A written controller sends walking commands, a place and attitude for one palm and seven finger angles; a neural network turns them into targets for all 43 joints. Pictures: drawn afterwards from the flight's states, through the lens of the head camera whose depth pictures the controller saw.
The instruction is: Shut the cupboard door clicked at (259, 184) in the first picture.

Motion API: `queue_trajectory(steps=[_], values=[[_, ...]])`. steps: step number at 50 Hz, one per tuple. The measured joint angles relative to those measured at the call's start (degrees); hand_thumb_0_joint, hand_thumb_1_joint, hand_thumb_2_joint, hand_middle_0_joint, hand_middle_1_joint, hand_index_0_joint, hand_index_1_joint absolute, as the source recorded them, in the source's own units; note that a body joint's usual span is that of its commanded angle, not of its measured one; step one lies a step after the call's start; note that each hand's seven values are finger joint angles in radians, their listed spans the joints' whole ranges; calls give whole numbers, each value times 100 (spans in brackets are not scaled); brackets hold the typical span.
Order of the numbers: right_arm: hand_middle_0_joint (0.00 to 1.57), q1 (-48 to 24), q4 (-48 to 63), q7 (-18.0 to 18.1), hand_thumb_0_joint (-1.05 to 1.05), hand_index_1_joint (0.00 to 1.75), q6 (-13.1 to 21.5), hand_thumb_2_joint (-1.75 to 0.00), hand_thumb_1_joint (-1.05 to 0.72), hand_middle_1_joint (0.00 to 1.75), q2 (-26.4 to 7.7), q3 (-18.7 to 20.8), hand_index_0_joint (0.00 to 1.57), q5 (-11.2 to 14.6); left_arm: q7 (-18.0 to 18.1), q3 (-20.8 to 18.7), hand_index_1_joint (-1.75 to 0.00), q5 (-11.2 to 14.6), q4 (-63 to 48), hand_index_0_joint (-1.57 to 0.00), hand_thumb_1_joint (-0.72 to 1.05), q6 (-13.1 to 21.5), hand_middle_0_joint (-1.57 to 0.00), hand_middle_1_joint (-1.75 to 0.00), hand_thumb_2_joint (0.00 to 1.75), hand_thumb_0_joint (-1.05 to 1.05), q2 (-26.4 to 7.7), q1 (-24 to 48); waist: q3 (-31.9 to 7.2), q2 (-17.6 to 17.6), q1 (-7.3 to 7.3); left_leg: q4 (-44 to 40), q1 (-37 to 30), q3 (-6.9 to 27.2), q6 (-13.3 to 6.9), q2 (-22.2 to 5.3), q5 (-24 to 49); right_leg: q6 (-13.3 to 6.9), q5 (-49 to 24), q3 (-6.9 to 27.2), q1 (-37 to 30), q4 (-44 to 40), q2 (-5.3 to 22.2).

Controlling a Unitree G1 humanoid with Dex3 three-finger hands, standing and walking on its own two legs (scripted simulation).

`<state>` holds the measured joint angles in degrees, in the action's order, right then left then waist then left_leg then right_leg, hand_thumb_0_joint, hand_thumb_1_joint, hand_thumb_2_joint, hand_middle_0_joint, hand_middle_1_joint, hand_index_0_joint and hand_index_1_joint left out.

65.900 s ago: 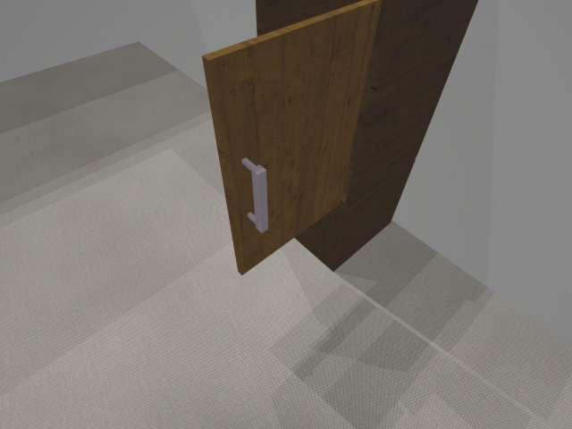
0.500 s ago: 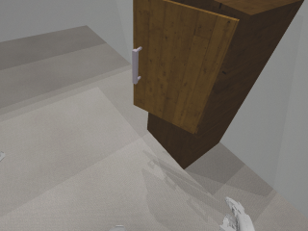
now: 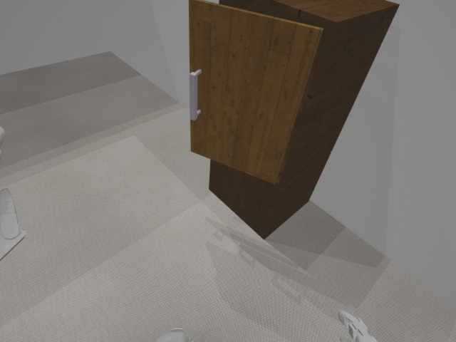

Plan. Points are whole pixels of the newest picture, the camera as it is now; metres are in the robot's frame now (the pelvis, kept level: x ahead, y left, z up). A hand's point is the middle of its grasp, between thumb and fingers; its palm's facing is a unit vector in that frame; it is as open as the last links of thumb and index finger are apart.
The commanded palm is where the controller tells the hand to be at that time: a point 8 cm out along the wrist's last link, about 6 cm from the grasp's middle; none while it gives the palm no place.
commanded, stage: stop stepping back and stand still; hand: left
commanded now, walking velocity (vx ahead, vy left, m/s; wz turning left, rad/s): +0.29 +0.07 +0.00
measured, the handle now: (196, 95) +0.91 +0.15 -0.03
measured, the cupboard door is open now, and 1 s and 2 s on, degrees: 22 22 22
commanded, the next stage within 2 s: let the arm hang, fingers relaxed in 0.56 s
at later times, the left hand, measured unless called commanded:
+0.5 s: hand (12, 241) +0.19 +0.27 +0.18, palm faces +0.42 -0.77 -0.47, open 7.5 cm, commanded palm +0.12 +0.31 +0.19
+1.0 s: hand out of the picture +0.07 +0.18 -0.16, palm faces +0.00 -0.98 -0.17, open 6.9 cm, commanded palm none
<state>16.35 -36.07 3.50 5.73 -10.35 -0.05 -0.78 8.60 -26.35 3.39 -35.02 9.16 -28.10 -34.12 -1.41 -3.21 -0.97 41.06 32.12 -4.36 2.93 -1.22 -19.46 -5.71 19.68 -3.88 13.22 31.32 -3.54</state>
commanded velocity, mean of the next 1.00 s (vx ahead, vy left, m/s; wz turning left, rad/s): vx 0.06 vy -0.03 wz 0.00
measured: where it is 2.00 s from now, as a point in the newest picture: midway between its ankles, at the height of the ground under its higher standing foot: outside the picture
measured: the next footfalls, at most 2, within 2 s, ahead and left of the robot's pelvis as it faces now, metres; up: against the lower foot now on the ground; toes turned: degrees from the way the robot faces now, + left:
left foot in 0.16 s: +0.06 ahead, +0.14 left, +0.00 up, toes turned +0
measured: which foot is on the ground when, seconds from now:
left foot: up 0.00-0.14, down 0.16-1.00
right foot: down 0.00-1.00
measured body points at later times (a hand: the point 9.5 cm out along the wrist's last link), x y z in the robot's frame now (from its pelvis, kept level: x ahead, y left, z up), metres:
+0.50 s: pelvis -0.03 +0.02 +0.00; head -0.04 +0.02 +0.45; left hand +0.16 +0.31 +0.20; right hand +0.09 -0.22 -0.10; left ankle -0.02 +0.15 -0.71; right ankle -0.02 -0.07 -0.73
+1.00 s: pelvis -0.01 +0.01 +0.01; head +0.01 +0.02 +0.46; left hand +0.07 +0.23 -0.14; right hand +0.07 -0.24 -0.13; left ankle +0.02 +0.14 -0.73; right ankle -0.02 -0.07 -0.73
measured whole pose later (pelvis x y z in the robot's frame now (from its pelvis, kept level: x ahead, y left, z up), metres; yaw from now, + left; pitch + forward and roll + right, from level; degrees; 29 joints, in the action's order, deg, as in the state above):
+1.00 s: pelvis -0.01 +0.01 +0.01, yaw -1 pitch -1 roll +0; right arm 10.1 -52.8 0.7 -1.2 -11.7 -1.2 -1.3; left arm 1.6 -0.6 -0.1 50.6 -1.1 -9.7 -13.1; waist 3.4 -1.9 -0.8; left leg 28.6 15.3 -1.1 1.3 -1.9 -12.5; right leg -2.9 16.5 -4.8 12.3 29.3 -0.9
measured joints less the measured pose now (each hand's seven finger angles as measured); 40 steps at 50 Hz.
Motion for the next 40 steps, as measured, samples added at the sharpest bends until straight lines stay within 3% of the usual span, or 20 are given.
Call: queue_trajectory(steps=[2,3,5,8,11,14,18,20,21,22,26,30,33,35,40], values=[[20,-2,-247,15,2,30,-149,-90,-90,30,-42,-29,20,-12,-1,166,-30,-56,51,-21,88,64,-21,-30,90,1,94,46,-131,3,134,1316,92,208,-63,15,-116,10,-344,45,167,227,61],[20,50,-337,41,2,30,-217,-90,-90,30,-40,-44,20,-12,27,246,-30,-88,200,-21,88,91,-21,-30,90,1,163,124,-259,-1,169,1490,-38,241,-112,-20,-132,92,-293,56,193,218,97],[20,157,-440,108,2,30,-262,-90,-90,30,-34,-67,20,-7,116,344,-30,-150,569,-21,88,77,-21,-30,90,1,332,361,-481,-19,217,1091,-545,249,-244,-121,-292,173,-173,54,260,166,180],[20,198,-361,212,2,30,-122,-90,-90,30,-143,-92,20,4,254,365,-30,-200,914,-21,88,5,-21,-30,90,1,560,779,-511,91,144,-540,-1566,315,-448,-262,-447,252,-98,-16,500,389,249],[20,-78,-317,214,2,30,21,-90,-90,30,-25,-97,20,25,293,200,-30,-177,1055,-20,88,25,-21,-30,90,1,551,916,-159,-55,13,-639,-1592,176,-298,-109,225,405,371,237,889,1319,282],[20,-106,-219,101,2,30,130,-90,-90,30,159,-142,20,14,196,141,-30,-184,923,-20,89,10,-21,-30,90,1,444,610,-63,-14,-111,-904,-1738,106,-271,-176,381,490,327,152,1121,1898,228],[20,31,-71,13,2,30,92,-90,-90,30,241,-248,20,25,125,193,-30,-223,598,-20,89,89,-21,-30,90,1,289,173,-54,178,-112,-1029,-1769,113,-195,-408,421,521,113,-178,681,882,216],[20,94,2,12,2,30,20,-90,-90,30,245,-271,20,19,134,136,-30,-235,532,-20,89,119,-21,-30,90,1,151,63,-93,180,-99,-801,-1618,100,-155,-429,277,439,210,-175,287,224,244],[21,73,4,14,2,30,-17,-90,-90,30,217,-265,20,17,142,102,-30,-239,555,-21,88,141,-21,-30,90,1,122,77,-83,211,-66,-602,-1503,96,-149,-456,174,346,-104,-163,270,75,226],[21,24,-23,18,2,30,-57,-90,-90,30,166,-245,20,15,153,94,-30,-230,605,-21,88,150,-21,-30,90,1,135,135,-28,277,-51,-394,-1412,145,-196,-469,45,271,-411,-185,318,129,200],[21,-92,-299,-5,2,30,-207,-90,-90,30,-55,-79,20,66,204,233,-30,-197,802,-21,88,103,-21,-30,90,1,359,387,66,360,9,537,-1085,294,-281,-240,-524,194,-215,-206,302,330,223],[20,-100,-287,44,2,30,-232,-90,-90,30,-244,-11,20,51,244,255,-30,-172,689,-21,88,146,-21,-30,90,1,540,284,127,303,-24,-535,-1405,211,-346,-163,147,277,-124,-194,175,324,258],[20,-158,-290,134,2,30,-176,-90,-90,30,-228,50,20,75,231,247,-30,-171,679,-21,88,221,-21,-30,90,1,515,273,168,157,14,-700,-1547,131,-267,-109,400,341,-57,-114,96,329,320],[20,-216,-426,-97,2,30,-17,-90,-90,30,-387,118,20,49,-84,589,-30,-357,1482,-20,89,155,-21,-30,90,1,527,718,64,285,51,-713,-1414,170,-272,-61,386,437,-140,-109,279,453,365],[20,-737,-769,-314,1,30,-326,-90,-90,30,-718,51,20,-8,-678,1892,-30,-463,4979,-19,90,-906,-20,-30,90,0,1017,1969,96,643,59,-647,-1234,164,-311,51,399,400,8,33,420,492,428]])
